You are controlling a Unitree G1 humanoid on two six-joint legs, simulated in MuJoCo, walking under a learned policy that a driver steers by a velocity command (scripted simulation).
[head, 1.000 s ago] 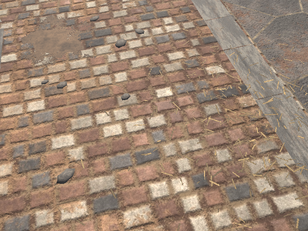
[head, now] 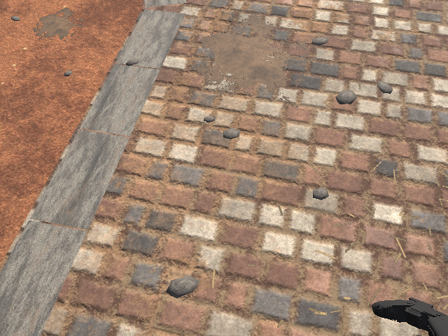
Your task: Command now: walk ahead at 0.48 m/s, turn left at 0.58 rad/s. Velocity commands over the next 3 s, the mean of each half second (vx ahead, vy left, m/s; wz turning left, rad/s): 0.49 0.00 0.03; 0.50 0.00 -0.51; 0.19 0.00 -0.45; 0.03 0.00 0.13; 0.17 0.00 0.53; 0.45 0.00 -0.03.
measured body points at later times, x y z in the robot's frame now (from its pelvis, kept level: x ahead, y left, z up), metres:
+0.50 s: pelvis +0.29 +0.00 +0.01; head +0.32 +0.00 +0.46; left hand +0.46 +0.23 -0.11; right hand +0.26 -0.26 -0.12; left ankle +0.12 +0.05 -0.71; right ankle +0.44 -0.10 -0.69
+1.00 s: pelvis +0.58 -0.03 +0.02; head +0.61 -0.05 +0.47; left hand +0.64 +0.25 -0.10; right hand +0.72 -0.31 -0.07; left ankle +0.76 +0.05 -0.69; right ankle +0.43 -0.07 -0.72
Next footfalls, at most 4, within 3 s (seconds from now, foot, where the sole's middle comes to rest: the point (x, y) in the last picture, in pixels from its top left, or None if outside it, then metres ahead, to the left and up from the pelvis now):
0.56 right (281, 318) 0.47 -0.08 -0.75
1.06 left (250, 214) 0.80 0.02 -0.75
1.52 right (314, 239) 0.73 -0.19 -0.75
1.82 left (250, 217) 0.79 0.02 -0.75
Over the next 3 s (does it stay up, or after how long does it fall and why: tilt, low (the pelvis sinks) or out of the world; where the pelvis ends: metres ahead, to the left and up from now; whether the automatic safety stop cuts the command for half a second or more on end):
stays up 0.93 -0.01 0.02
